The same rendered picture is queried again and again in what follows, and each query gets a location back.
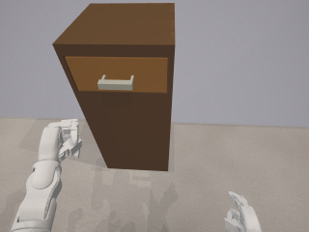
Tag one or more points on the drawer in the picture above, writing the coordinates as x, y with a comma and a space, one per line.
150, 73

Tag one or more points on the robot left hand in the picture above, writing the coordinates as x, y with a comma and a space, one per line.
52, 140

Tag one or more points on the cabinet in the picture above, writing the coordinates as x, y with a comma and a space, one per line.
132, 129

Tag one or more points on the handle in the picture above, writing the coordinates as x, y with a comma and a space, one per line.
115, 84

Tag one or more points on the robot right hand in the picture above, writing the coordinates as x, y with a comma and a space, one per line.
244, 220

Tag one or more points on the left robot forearm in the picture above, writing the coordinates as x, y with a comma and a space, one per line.
36, 212

